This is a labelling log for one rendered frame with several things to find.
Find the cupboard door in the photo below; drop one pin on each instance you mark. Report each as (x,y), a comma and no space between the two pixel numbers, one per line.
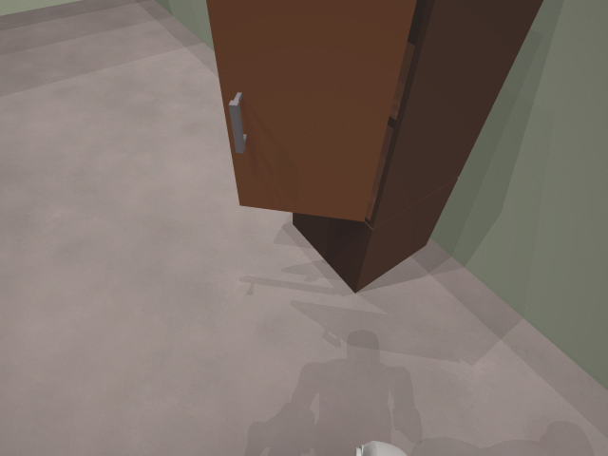
(318,79)

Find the handle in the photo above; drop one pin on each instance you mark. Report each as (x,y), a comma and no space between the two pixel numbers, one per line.
(239,137)

